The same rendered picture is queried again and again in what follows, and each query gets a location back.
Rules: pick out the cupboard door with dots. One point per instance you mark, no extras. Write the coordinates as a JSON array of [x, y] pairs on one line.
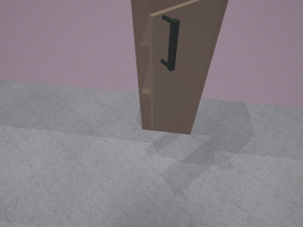
[[173, 91]]

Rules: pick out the handle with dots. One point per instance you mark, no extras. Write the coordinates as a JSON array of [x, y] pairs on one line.
[[173, 41]]

